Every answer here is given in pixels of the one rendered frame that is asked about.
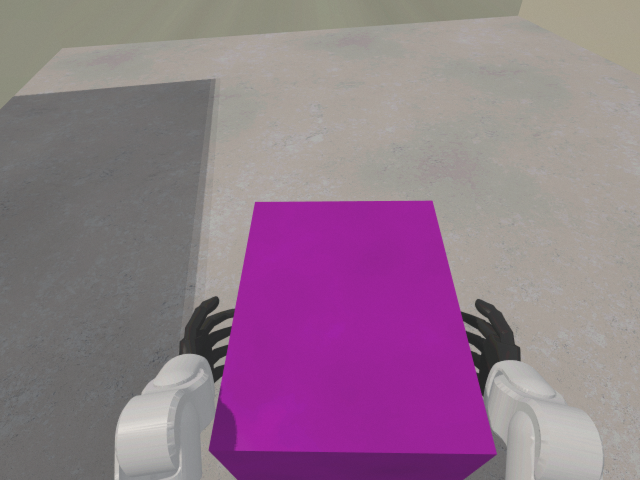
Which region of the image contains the robot left forearm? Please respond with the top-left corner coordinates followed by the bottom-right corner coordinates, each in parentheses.
top-left (114, 354), bottom-right (216, 480)

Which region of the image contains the robot right forearm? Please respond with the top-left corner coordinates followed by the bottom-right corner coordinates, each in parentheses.
top-left (483, 360), bottom-right (605, 480)

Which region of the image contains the left robot hand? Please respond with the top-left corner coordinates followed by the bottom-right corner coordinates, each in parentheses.
top-left (178, 296), bottom-right (235, 383)

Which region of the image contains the carton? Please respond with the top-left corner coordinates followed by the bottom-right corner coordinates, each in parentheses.
top-left (209, 201), bottom-right (497, 480)

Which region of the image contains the right robot hand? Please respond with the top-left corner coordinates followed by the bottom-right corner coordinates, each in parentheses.
top-left (461, 299), bottom-right (521, 396)

